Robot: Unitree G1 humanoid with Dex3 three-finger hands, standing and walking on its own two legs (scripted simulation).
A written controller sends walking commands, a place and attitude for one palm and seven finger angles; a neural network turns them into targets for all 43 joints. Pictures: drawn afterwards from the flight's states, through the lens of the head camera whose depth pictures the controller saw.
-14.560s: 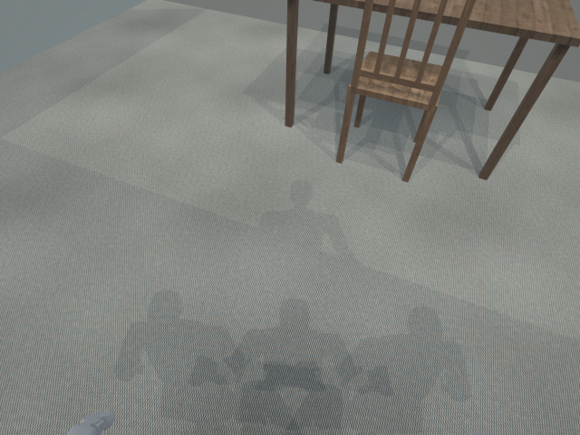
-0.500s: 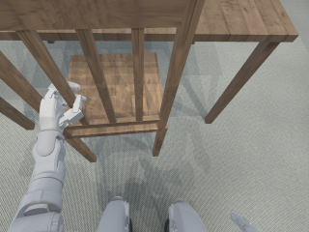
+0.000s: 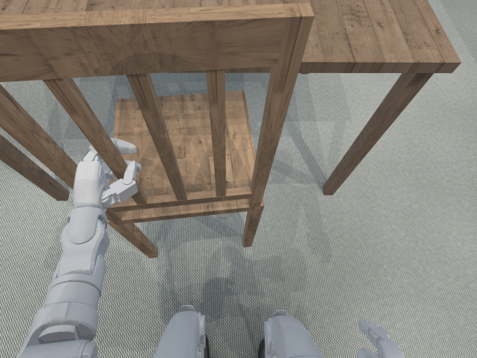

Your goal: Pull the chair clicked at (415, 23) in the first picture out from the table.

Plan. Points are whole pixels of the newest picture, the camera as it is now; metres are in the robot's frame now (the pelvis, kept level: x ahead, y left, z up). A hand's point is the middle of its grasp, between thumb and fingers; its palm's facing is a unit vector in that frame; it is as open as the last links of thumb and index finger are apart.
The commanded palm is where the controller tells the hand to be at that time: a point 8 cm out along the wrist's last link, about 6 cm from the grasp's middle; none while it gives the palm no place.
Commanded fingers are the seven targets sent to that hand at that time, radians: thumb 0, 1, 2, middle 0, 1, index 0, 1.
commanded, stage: step backward, pulling the chair out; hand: left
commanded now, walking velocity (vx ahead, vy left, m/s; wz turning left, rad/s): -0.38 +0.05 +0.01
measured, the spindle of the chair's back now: (166, 154) +0.44 +0.12 +0.02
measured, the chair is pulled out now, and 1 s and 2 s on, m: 0.04 0.16 0.25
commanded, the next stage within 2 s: none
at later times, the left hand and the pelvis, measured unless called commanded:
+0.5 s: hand (147, 210) +0.34 +0.14 +0.01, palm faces +0.05 -0.99 -0.15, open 5.2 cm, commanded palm +0.32 +0.20 +0.01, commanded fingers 0.00 0.90 0.90 -0.50 -1.45 -0.50 -1.45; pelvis -0.02 +0.01 +0.07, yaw -1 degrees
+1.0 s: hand (147, 256) +0.27 +0.13 +0.01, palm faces +0.03 -0.98 -0.18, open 5.3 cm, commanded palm +0.26 +0.19 +0.01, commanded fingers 0.00 0.90 0.90 -0.50 -1.45 -0.50 -1.45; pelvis -0.08 +0.00 +0.07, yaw -1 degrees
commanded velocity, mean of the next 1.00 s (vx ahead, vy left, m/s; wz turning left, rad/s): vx -0.38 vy -0.03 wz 0.02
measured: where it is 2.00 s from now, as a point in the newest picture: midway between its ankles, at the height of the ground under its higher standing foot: outside the picture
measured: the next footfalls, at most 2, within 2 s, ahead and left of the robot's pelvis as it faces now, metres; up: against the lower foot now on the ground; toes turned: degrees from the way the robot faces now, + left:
left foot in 1.34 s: -0.11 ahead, +0.17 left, +0.00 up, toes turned +4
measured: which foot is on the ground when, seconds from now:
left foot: down 0.00-1.00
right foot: down 0.00-1.00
